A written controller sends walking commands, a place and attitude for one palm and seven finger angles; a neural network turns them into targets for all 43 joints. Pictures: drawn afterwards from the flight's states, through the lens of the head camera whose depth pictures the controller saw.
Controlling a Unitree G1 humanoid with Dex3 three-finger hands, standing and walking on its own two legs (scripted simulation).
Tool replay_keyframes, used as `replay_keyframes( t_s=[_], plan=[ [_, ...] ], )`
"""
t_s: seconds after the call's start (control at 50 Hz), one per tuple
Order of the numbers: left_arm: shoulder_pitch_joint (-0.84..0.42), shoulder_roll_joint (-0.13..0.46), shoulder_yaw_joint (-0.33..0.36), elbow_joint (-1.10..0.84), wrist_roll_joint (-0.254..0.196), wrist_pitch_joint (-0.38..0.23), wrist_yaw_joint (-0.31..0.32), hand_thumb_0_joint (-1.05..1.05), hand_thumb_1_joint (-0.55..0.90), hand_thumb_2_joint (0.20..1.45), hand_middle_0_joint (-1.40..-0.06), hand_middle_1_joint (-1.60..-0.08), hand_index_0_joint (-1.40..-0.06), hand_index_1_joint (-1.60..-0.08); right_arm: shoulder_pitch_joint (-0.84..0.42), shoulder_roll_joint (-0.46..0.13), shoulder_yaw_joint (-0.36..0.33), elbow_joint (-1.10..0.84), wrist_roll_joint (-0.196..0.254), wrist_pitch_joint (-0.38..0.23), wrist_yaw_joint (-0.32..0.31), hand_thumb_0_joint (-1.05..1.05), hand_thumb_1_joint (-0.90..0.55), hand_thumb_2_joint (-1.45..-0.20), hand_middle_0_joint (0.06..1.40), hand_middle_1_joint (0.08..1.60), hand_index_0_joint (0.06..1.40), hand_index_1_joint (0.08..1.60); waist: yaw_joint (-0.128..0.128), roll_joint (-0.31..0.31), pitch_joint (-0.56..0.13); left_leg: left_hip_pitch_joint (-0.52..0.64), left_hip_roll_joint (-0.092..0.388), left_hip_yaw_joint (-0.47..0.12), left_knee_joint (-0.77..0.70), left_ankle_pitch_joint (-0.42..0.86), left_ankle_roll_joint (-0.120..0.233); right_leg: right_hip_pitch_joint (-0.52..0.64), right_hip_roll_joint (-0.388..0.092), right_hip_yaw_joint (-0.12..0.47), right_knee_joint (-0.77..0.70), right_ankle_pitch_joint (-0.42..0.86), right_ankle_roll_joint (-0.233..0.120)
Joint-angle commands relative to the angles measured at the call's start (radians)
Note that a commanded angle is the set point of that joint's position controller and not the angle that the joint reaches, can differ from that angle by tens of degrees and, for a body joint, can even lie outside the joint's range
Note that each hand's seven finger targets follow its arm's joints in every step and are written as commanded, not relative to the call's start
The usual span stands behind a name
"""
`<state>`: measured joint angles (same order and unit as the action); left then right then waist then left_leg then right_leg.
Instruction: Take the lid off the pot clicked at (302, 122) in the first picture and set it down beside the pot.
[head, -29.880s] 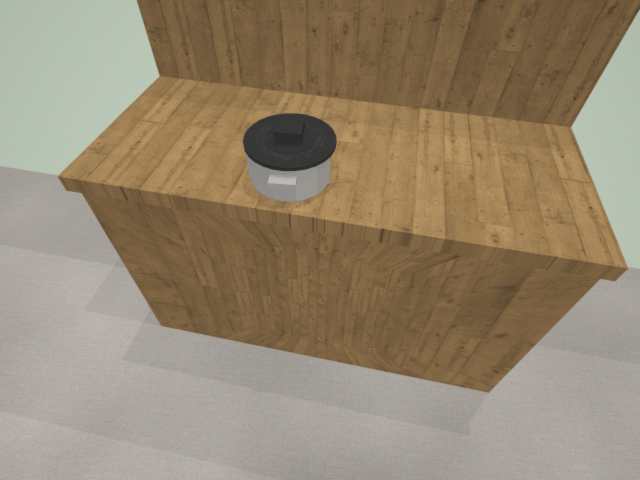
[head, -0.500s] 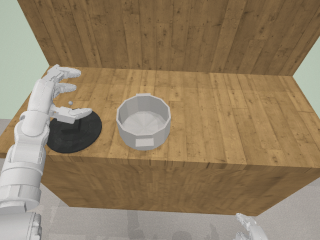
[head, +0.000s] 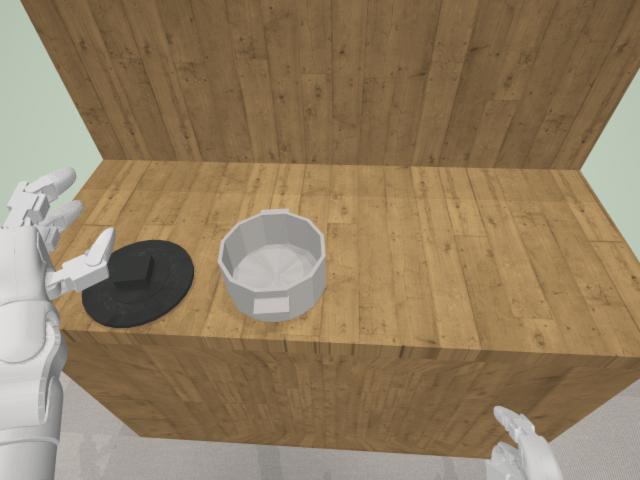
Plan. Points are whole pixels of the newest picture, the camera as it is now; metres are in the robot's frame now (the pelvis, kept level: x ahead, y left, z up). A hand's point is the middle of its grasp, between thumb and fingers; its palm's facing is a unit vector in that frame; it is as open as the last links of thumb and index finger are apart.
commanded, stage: draw the hand back to the body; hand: left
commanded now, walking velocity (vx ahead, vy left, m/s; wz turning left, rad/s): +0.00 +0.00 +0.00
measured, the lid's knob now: (134, 271) +0.42 +0.36 -0.04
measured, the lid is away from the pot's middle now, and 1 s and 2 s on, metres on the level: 0.24 0.24 0.24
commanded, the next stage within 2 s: step back with the hand held close in 1.10 s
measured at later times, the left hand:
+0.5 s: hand (68, 305) +0.24 +0.28 +0.16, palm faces +0.41 -0.86 -0.29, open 7.4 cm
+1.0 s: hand (33, 381) +0.16 +0.27 +0.15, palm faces +0.37 -0.86 -0.36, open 7.4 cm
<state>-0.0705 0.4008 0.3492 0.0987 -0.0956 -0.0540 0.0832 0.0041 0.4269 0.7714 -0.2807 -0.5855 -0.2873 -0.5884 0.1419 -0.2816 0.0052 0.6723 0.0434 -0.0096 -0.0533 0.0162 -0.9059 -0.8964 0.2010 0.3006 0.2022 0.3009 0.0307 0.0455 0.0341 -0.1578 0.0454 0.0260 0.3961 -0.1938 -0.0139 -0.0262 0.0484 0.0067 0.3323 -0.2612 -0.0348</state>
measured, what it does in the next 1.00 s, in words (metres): stands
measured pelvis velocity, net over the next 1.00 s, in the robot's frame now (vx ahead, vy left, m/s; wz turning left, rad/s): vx -0.01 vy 0.03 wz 0.02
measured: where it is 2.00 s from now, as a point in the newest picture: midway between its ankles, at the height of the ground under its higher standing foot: outside the picture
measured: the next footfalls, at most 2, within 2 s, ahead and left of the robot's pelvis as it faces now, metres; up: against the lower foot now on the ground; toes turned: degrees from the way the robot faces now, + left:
none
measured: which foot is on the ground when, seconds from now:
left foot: down 0.00-1.00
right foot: down 0.00-1.00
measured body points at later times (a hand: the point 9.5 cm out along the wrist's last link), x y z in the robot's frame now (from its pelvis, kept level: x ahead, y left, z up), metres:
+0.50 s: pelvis -0.01 +0.02 +0.00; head -0.02 +0.00 +0.45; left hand +0.21 +0.32 +0.17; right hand +0.18 -0.21 -0.09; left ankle +0.01 +0.13 -0.74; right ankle -0.05 -0.10 -0.74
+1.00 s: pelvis -0.01 +0.03 +0.00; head -0.03 +0.02 +0.45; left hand +0.14 +0.32 +0.17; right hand +0.19 -0.18 -0.08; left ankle +0.01 +0.13 -0.74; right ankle -0.05 -0.10 -0.74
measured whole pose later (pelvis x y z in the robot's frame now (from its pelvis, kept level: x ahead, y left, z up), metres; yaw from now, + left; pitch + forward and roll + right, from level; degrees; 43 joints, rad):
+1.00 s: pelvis -0.01 +0.03 +0.00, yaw +1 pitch -5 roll -1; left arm 0.55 0.35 0.27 -0.48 -0.09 -0.11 0.08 0.01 0.89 0.90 -0.21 -0.30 -0.21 -0.31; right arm 0.14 -0.22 0.03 0.63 0.01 -0.06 -0.05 0.02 -0.90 -0.90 0.20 0.30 0.20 0.30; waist 0.06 0.05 0.03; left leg -0.15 0.02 0.02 0.43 -0.20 0.02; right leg 0.01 0.02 0.00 0.31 -0.24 0.00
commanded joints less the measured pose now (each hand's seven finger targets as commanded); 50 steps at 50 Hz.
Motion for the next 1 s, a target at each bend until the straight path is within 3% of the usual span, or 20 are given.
replay_keyframes(
  t_s=[0.0, 0.06, 0.1, 0.14, 0.22, 0.28, 0.34, 0.4, 0.5, 0.62, 0.7, 0.72, 0.82, 0.86, 0.9, 0.92, 0.98],
  plan=[
    [-0.244, 0.287, 0.123, -0.300, -0.004, -0.085, 0.019, 0.000, 0.648, 0.833, -0.242, -0.452, -0.242, -0.452, -0.123, -0.099, -0.033, -0.158, 0.000, -0.062, -0.007, 0.000, -0.900, -0.900, 0.200, 0.300, 0.200, 0.300, 0.002, -0.007, -0.217, 0.208, -0.046, 0.036, 0.005, 0.242, 0.073, -0.079, -0.022, -0.005, -0.045, 0.452, 0.046],
    [-0.163, 0.261, 0.127, -0.281, -0.011, -0.079, 0.016, 0.000, 0.717, 0.851, -0.230, -0.411, -0.230, -0.411, -0.129, -0.093, -0.031, -0.156, -0.002, -0.059, -0.010, 0.000, -0.900, -0.900, 0.200, 0.300, 0.200, 0.300, 0.011, -0.024, -0.191, 0.199, -0.043, 0.037, 0.002, 0.237, 0.073, -0.077, -0.021, -0.005, -0.049, 0.448, 0.046],
    [-0.143, 0.231, 0.102, -0.340, -0.011, -0.093, 0.012, 0.000, 0.762, 0.864, -0.223, -0.383, -0.223, -0.383, -0.133, -0.085, -0.031, -0.165, -0.002, -0.067, -0.006, 0.000, -0.900, -0.900, 0.200, 0.300, 0.200, 0.300, 0.006, 0.018, -0.197, 0.212, -0.044, 0.037, -0.001, 0.238, 0.071, -0.079, -0.021, -0.008, -0.055, 0.422, 0.039],
    [-0.112, 0.191, 0.064, -0.345, -0.013, -0.091, 0.008, 0.000, 0.808, 0.876, -0.215, -0.355, -0.215, -0.355, -0.137, -0.082, -0.027, -0.166, -0.002, -0.070, -0.005, 0.000, -0.900, -0.900, 0.200, 0.300, 0.200, 0.300, 0.007, 0.019, -0.176, 0.214, -0.041, 0.033, -0.007, 0.222, 0.069, -0.097, -0.016, -0.011, -0.063, 0.382, 0.036],
    [-0.071, 0.214, 0.095, -0.367, -0.014, -0.098, 0.013, 0.000, 0.900, 0.900, -0.200, -0.300, -0.200, -0.300, -0.141, -0.084, -0.028, -0.164, -0.007, -0.074, -0.010, 0.000, -0.900, -0.900, 0.200, 0.300, 0.200, 0.300, 0.008, -0.005, -0.146, 0.208, -0.038, 0.027, -0.017, 0.187, 0.070, -0.114, -0.012, -0.013, -0.082, 0.321, 0.033],
    [-0.034, 0.204, 0.094, -0.432, -0.016, -0.103, 0.011, 0.000, 0.900, 0.900, -0.200, -0.300, -0.200, -0.300, -0.150, -0.078, -0.025, -0.173, -0.011, -0.080, -0.013, 0.000, -0.900, -0.900, 0.200, 0.300, 0.200, 0.300, 0.017, -0.005, -0.166, 0.223, -0.039, 0.024, -0.014, 0.210, 0.071, -0.096, -0.013, -0.016, -0.078, 0.338, 0.032],
    [0.037, 0.171, 0.066, -0.492, -0.013, -0.114, 0.012, 0.000, 0.900, 0.900, -0.200, -0.300, -0.200, -0.300, -0.147, -0.071, -0.024, -0.176, -0.014, -0.089, -0.009, 0.000, -0.900, -0.900, 0.200, 0.300, 0.200, 0.300, 0.016, 0.042, -0.174, 0.240, -0.034, 0.020, -0.020, 0.211, 0.066, -0.100, -0.013, -0.023, -0.080, 0.317, 0.026],
    [0.101, 0.163, 0.069, -0.485, -0.015, -0.110, 0.010, 0.000, 0.900, 0.900, -0.200, -0.300, -0.200, -0.300, -0.142, -0.072, -0.025, -0.174, -0.014, -0.088, -0.007, 0.000, -0.900, -0.900, 0.200, 0.300, 0.200, 0.300, 0.014, 0.002, -0.138, 0.217, -0.030, 0.013, -0.029, 0.197, 0.064, -0.106, -0.011, -0.028, -0.088, 0.292, 0.023],
    [0.152, 0.156, 0.059, -0.583, -0.010, -0.124, 0.011, 0.000, 0.900, 0.900, -0.200, -0.300, -0.200, -0.300, -0.148, -0.067, -0.023, -0.184, -0.019, -0.096, -0.007, 0.000, -0.900, -0.900, 0.200, 0.300, 0.200, 0.300, 0.015, 0.029, -0.131, 0.221, -0.028, 0.004, -0.034, 0.179, 0.061, -0.115, -0.010, -0.034, -0.091, 0.258, 0.020],
    [0.298, 0.132, 0.052, -0.632, -0.007, -0.125, 0.012, 0.000, 0.900, 0.900, -0.200, -0.300, -0.200, -0.300, -0.143, -0.063, -0.023, -0.188, -0.025, -0.097, -0.002, 0.000, -0.900, -0.900, 0.200, 0.300, 0.200, 0.300, 0.022, 0.033, -0.117, 0.201, -0.024, -0.005, -0.035, 0.168, 0.056, -0.114, -0.011, -0.038, -0.091, 0.237, 0.016],
    [0.338, 0.133, 0.053, -0.696, -0.008, -0.128, 0.012, 0.000, 0.900, 0.900, -0.200, -0.300, -0.200, -0.300, -0.145, -0.061, -0.023, -0.198, -0.024, -0.101, -0.002, 0.000, -0.900, -0.900, 0.200, 0.300, 0.200, 0.300, 0.019, 0.009, -0.098, 0.192, -0.020, -0.013, -0.037, 0.137, 0.056, -0.127, -0.012, -0.040, -0.099, 0.202, 0.016],
    [0.362, 0.132, 0.053, -0.707, -0.003, -0.131, 0.013, 0.000, 0.900, 0.900, -0.200, -0.300, -0.200, -0.300, -0.146, -0.061, -0.023, -0.197, -0.027, -0.102, -0.004, 0.000, -0.900, -0.900, 0.200, 0.300, 0.200, 0.300, 0.024, 0.041, -0.108, 0.193, -0.021, -0.011, -0.035, 0.132, 0.055, -0.126, -0.012, -0.038, -0.098, 0.192, 0.015],
    [0.492, 0.104, 0.039, -0.738, -0.002, -0.126, 0.013, 0.000, 0.900, 0.900, -0.200, -0.300, -0.200, -0.300, -0.144, -0.055, -0.024, -0.201, -0.030, -0.103, -0.001, 0.000, -0.900, -0.900, 0.200, 0.300, 0.200, 0.300, 0.025, 0.007, -0.091, 0.175, -0.018, -0.012, -0.025, 0.139, 0.055, -0.131, -0.014, -0.041, -0.093, 0.203, 0.016],
    [0.504, 0.103, 0.036, -0.766, -0.001, -0.125, 0.015, 0.000, 0.900, 0.900, -0.200, -0.300, -0.200, -0.300, -0.145, -0.053, -0.023, -0.203, -0.030, -0.102, 0.000, 0.000, -0.900, -0.900, 0.200, 0.300, 0.200, 0.300, 0.025, 0.035, -0.086, 0.171, -0.018, -0.015, -0.023, 0.126, 0.053, -0.137, -0.016, -0.040, -0.094, 0.187, 0.015],
    [0.528, 0.108, 0.042, -0.791, -0.001, -0.127, 0.015, 0.000, 0.900, 0.900, -0.200, -0.300, -0.200, -0.300, -0.143, -0.051, -0.023, -0.207, -0.029, -0.103, 0.001, 0.000, -0.900, -0.900, 0.200, 0.300, 0.200, 0.300, 0.023, 0.017, -0.080, 0.165, -0.016, -0.019, -0.021, 0.121, 0.054, -0.139, -0.016, -0.042, -0.093, 0.180, 0.014],
    [0.536, 0.115, 0.043, -0.828, 0.005, -0.132, 0.017, 0.000, 0.900, 0.900, -0.200, -0.300, -0.200, -0.300, -0.146, -0.051, -0.023, -0.212, -0.031, -0.106, 0.000, 0.000, -0.900, -0.900, 0.200, 0.300, 0.200, 0.300, 0.027, 0.047, -0.087, 0.164, -0.016, -0.019, -0.018, 0.120, 0.053, -0.140, -0.016, -0.041, -0.090, 0.179, 0.013],
    [0.530, 0.101, 0.039, -0.785, 0.002, -0.124, 0.022, 0.000, 0.900, 0.900, -0.200, -0.300, -0.200, -0.300, -0.144, -0.048, -0.021, -0.203, -0.031, -0.106, -0.007, 0.000, -0.900, -0.900, 0.200, 0.300, 0.200, 0.300, 0.022, 0.015, -0.054, 0.150, -0.017, -0.023, -0.019, 0.087, 0.052, -0.157, -0.017, -0.044, -0.096, 0.148, 0.015]
  ],
)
